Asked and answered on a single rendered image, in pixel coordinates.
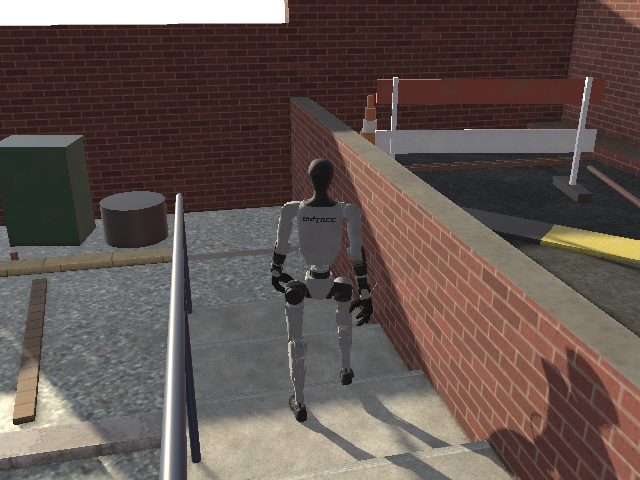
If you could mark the stairs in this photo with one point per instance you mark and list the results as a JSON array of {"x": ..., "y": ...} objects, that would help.
[{"x": 388, "y": 424}]

